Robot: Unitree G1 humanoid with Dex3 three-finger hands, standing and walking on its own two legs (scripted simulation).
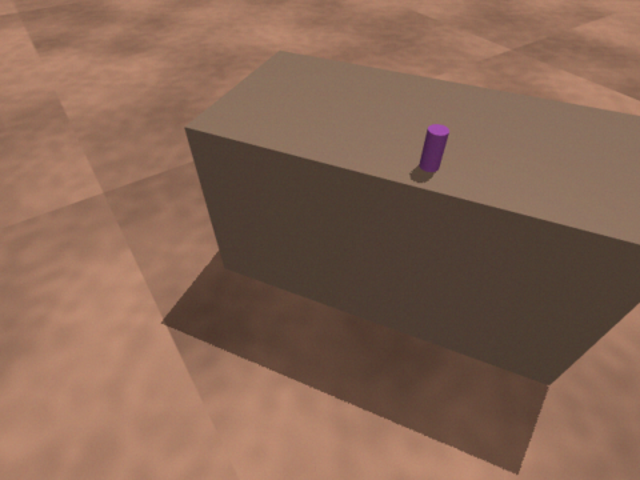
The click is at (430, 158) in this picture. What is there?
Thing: slim round
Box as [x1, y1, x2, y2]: [419, 124, 448, 171]
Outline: 443,125 433,124 430,125 427,129 419,164 420,167 426,171 435,171 438,169 448,134 448,129
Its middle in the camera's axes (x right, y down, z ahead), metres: +0.28 -0.23 +0.96
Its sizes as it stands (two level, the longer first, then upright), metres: 0.051 0.051 0.106
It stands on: a support 0.65 m high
